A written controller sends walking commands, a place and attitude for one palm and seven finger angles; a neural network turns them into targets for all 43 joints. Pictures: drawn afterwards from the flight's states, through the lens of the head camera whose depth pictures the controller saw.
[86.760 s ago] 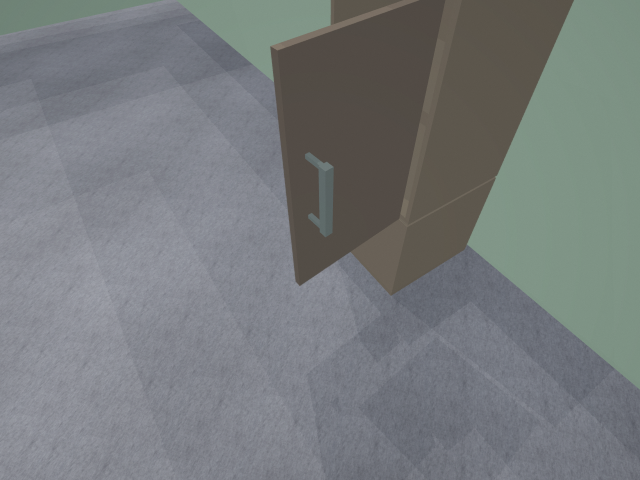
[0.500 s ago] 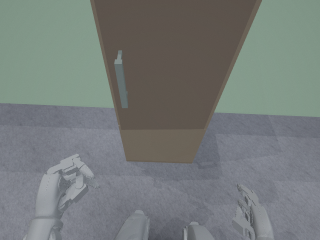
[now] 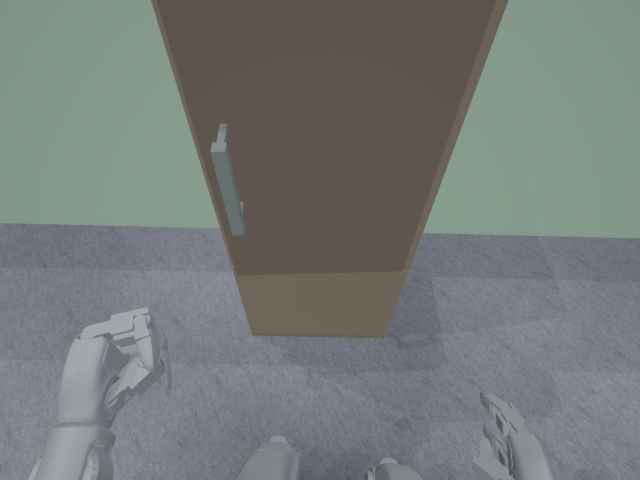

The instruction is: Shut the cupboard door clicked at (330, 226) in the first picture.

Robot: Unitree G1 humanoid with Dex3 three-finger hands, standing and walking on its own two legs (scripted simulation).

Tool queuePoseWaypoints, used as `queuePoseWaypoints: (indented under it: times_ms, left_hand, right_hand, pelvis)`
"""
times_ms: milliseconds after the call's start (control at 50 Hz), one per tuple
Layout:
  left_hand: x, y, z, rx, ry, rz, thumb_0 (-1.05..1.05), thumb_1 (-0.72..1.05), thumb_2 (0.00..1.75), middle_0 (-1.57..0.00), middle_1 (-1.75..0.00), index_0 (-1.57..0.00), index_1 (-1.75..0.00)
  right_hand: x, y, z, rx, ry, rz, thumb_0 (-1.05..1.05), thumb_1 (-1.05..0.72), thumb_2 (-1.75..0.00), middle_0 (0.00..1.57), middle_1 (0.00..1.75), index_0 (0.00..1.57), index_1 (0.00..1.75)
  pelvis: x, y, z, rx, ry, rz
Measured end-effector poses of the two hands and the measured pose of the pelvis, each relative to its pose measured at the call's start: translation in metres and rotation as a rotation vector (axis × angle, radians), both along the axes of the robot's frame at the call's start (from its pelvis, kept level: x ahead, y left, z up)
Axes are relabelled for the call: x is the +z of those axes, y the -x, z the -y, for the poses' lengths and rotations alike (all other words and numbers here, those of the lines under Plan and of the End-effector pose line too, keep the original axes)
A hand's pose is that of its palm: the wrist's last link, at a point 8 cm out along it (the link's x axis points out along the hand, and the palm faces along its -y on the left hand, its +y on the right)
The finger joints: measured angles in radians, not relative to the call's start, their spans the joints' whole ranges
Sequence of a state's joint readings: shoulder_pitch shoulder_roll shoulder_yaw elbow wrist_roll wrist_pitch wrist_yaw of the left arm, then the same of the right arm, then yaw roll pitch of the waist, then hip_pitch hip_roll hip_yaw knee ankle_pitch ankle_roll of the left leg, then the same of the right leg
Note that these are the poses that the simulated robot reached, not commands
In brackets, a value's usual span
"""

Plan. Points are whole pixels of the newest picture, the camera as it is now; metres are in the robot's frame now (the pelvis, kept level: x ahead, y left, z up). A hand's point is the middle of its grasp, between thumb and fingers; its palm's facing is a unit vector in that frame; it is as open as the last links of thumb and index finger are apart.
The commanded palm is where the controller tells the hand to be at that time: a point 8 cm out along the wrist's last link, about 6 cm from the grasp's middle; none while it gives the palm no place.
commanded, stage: raise the hand and make a fist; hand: left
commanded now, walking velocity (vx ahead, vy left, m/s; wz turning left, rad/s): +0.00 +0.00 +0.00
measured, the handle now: (231, 183) +0.51 +0.17 +0.05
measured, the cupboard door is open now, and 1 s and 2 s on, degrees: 3 3 3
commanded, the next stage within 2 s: bring the fist close to the handle in 0.30 s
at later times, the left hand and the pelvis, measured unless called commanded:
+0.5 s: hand (189, 368) +0.23 +0.16 +0.06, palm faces +0.09 -1.00 -0.05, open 3.1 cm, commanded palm +0.22 +0.21 +0.06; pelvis +0.00 -0.02 +0.00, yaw +0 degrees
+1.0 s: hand (224, 290) +0.33 +0.14 +0.06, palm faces +0.06 -1.00 -0.02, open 3.1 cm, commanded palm +0.31 +0.19 +0.06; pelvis +0.00 +0.00 +0.00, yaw -1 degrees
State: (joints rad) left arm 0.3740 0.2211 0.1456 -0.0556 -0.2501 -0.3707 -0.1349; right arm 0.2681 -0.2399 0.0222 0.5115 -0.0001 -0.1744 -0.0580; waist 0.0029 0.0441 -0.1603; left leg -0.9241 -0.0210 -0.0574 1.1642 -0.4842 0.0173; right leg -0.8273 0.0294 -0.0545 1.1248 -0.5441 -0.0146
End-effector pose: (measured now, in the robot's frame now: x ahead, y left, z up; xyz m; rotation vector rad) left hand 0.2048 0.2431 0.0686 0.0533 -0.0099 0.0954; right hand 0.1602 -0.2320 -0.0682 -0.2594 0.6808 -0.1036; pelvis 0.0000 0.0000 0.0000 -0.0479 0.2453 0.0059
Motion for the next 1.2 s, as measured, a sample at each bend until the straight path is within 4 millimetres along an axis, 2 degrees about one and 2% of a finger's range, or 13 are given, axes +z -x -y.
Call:
queuePoseWaypoints:
  times_ms: [120, 200, 280, 480, 600, 720, 920, 1040, 1200]
  left_hand:
    - [-0.011, -0.001, 0.016, -0.027, 0.017, -0.056, 0.02, 0.9, 0.9, -1.3, -1.5, -1.3, -1.5]
    - [-0.005, 0.001, 0.019, 0.001, 0.008, -0.022, 0.02, 0.9, 0.9, -1.3, -1.5, -1.3, -1.5]
    - [-0.001, 0.002, 0.023, 0.011, 0.0, 0.012, 0.02, 0.9, 0.9, -1.3, -1.5, -1.3, -1.5]
    - [-0.007, 0.003, 0.031, -0.013, 0.01, -0.022, 0.02, 0.9, 0.9, -1.31, -1.5, -1.3, -1.5]
    - [-0.005, -0.026, 0.029, -0.012, 0.01, 0.051, 0.02, 0.9, 0.9, -1.31, -1.5, -1.3, -1.5]
    - [-0.01, -0.057, 0.039, -0.065, 0.036, 0.006, 0.02, 0.9, 0.9, -1.31, -1.5, -1.3, -1.5]
    - [-0.004, -0.083, 0.041, -0.019, 0.036, 0.029, 0.02, 0.9, 0.9, -1.3, -1.5, -1.3, -1.5]
    - [-0.012, -0.105, 0.049, -0.044, 0.037, 0.018, 0.02, 0.9, 0.9, -1.31, -1.5, -1.3, -1.5]
    - [-0.005, -0.137, 0.053, -0.021, 0.04, 0.04, 0.02, 0.9, 0.9, -1.31, -1.5, -1.3, -1.5]
  right_hand:
    - [-0.002, 0.003, 0.014, -0.027, -0.003, -0.006, 0.02, -0.9, -0.9, 0.2, 0.3, 0.2, 0.3]
    - [-0.002, 0.002, 0.019, -0.029, -0.006, -0.001, 0.02, -0.9, -0.9, 0.2, 0.3, 0.2, 0.3]
    - [-0.004, -0.001, 0.022, -0.02, -0.014, 0.008, 0.02, -0.9, -0.9, 0.2, 0.3, 0.2, 0.3]
    - [-0.005, -0.005, 0.024, -0.021, -0.024, 0.019, 0.02, -0.9, -0.9, 0.2, 0.3, 0.2, 0.3]
    - [-0.013, -0.004, 0.022, -0.014, -0.011, -0.002, 0.02, -0.9, -0.9, 0.2, 0.3, 0.2, 0.3]
    - [-0.014, 0.005, 0.019, -0.046, -0.018, -0.042, 0.02, -0.9, -0.9, 0.2, 0.3, 0.2, 0.3]
    - [-0.012, 0.017, 0.014, -0.057, -0.019, -0.104, 0.02, -0.9, -0.9, 0.2, 0.3, 0.2, 0.3]
    - [-0.017, 0.021, 0.013, -0.06, -0.01, -0.14, 0.01, -0.9, -0.9, 0.2, 0.3, 0.2, 0.3]
    - [-0.021, 0.03, 0.012, -0.08, -0.014, -0.181, 0.01, -0.9, -0.9, 0.2, 0.3, 0.2, 0.3]
  pelvis:
    - [0.0, -0.001, 0.009, -0.008, -0.016, -0.001]
    - [0.0, -0.001, 0.015, -0.01, -0.023, 0.001]
    - [-0.002, 0.0, 0.019, -0.007, -0.025, 0.002]
    - [-0.002, 0.001, 0.023, -0.006, -0.03, 0.004]
    - [-0.007, 0.004, 0.021, -0.003, -0.024, -0.007]
    - [-0.003, 0.002, 0.016, -0.011, -0.023, -0.011]
    - [0.005, -0.004, 0.007, -0.019, -0.026, -0.011]
    - [0.003, -0.002, 0.004, -0.019, -0.022, -0.019]
    - [0.003, -0.001, 0.002, -0.024, -0.022, -0.027]
